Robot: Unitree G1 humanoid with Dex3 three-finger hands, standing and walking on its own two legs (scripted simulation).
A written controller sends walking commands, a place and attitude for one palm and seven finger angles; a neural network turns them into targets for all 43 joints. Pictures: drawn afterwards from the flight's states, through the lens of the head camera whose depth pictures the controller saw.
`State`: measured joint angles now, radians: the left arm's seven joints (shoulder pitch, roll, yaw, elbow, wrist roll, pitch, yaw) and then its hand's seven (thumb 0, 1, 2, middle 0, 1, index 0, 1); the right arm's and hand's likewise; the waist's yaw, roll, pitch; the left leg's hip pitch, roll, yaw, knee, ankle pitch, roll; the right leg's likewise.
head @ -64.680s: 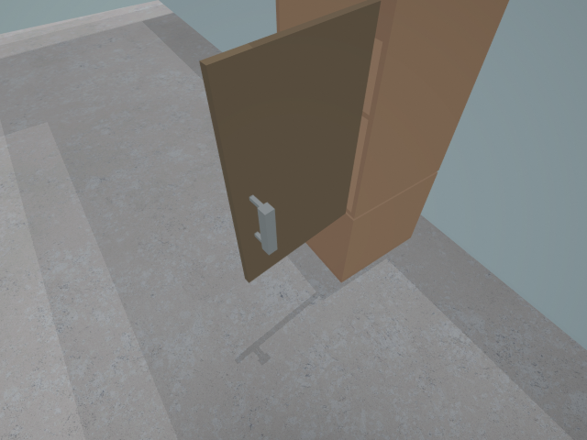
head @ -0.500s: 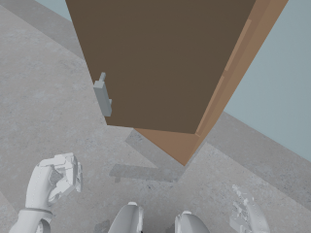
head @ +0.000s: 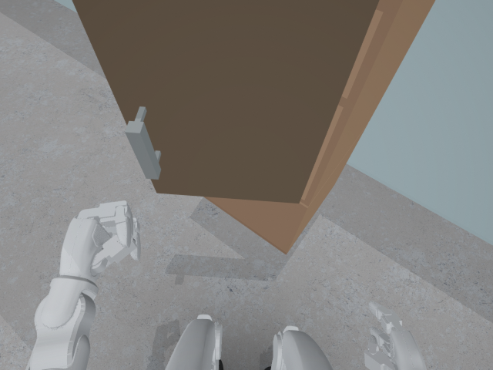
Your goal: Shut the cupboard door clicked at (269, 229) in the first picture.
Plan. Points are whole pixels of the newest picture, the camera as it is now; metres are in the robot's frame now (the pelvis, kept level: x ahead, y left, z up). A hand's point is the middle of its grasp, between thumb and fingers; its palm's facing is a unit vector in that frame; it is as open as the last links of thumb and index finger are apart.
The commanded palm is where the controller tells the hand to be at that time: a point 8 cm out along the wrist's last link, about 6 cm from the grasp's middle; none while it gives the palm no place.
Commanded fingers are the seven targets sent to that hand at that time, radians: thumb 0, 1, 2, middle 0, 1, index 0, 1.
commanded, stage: bring the fist close to the handle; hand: left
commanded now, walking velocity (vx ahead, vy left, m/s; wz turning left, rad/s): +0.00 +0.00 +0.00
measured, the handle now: (147, 144) +0.49 +0.22 +0.02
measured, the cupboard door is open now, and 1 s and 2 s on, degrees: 33 33 17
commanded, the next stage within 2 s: push the door shut along its arc in 0.98 s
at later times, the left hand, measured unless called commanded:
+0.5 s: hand (152, 195) +0.38 +0.18 +0.02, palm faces -0.01 -1.00 -0.04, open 3.1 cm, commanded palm +0.37 +0.23 +0.02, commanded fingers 0.00 0.90 0.90 -1.30 -1.50 -1.30 -1.50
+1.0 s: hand (151, 188) +0.40 +0.19 +0.02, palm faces +0.03 -1.00 -0.02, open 3.1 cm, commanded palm +0.38 +0.23 +0.02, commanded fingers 0.00 0.90 0.90 -1.30 -1.50 -1.30 -1.50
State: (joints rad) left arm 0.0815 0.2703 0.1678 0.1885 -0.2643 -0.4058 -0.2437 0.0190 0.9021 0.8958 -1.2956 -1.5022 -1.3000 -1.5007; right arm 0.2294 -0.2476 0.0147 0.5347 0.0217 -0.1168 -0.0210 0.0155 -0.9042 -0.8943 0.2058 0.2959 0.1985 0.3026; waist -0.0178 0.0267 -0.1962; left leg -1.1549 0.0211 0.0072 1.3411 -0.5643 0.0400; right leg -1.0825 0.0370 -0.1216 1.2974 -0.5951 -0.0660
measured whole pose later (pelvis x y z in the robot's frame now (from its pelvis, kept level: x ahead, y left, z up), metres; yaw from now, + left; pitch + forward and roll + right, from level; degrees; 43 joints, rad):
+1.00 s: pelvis +0.00 +0.01 +0.00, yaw -1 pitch +25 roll -3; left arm -0.42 0.27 0.23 0.77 -0.18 -0.58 -0.16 0.02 0.90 0.90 -1.30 -1.50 -1.30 -1.50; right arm 0.27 -0.25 0.00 0.63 0.01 0.00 0.02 0.01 -0.91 -0.89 0.21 0.30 0.20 0.30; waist -0.07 0.02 -0.19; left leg -1.23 0.01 0.03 1.34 -0.55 0.06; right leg -1.16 0.03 -0.09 1.30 -0.57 -0.04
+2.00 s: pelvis -0.02 +0.02 -0.03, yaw -2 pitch +30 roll -6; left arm -0.97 0.51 0.24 1.20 -0.11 -0.47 -0.34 0.02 0.90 0.90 -1.30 -1.50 -1.31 -1.50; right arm 0.31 -0.28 0.03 0.67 0.00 0.02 0.02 0.01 -0.91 -0.89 0.21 0.30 0.20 0.30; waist -0.19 0.04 -0.17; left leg -1.43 0.02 -0.01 1.45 -0.55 0.07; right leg -1.34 0.03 -0.14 1.37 -0.57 -0.04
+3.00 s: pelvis -0.02 +0.01 -0.06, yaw -5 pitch +36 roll -8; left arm -1.39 0.68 0.19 1.31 -0.01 -0.22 -0.45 0.02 0.96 0.99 -1.29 -1.50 -1.30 -1.50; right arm 0.33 -0.27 0.07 0.68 -0.03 -0.06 -0.01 0.00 -0.90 -0.89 0.21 0.30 0.20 0.30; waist -0.31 0.04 -0.15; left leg -1.62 0.05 -0.03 1.56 -0.58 0.06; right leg -1.52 0.06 -0.17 1.47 -0.58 -0.06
